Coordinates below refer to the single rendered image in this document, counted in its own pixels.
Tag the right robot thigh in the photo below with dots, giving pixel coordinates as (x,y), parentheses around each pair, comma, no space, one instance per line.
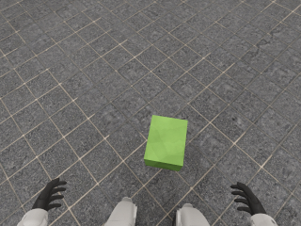
(190,216)

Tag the robot right hand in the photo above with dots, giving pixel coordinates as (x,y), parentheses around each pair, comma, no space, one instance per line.
(253,203)

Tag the right robot forearm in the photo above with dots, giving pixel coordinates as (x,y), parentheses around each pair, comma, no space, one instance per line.
(262,220)

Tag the carton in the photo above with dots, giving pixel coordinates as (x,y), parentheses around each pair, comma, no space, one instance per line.
(166,143)

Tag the left robot forearm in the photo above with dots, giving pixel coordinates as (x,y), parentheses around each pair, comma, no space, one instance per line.
(35,217)

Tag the robot left hand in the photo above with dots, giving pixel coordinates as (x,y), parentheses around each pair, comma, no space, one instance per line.
(45,197)

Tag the left robot thigh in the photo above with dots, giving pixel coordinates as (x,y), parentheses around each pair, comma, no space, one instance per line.
(124,214)

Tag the robot thigh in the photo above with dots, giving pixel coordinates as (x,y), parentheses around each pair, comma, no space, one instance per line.
(190,216)
(124,214)

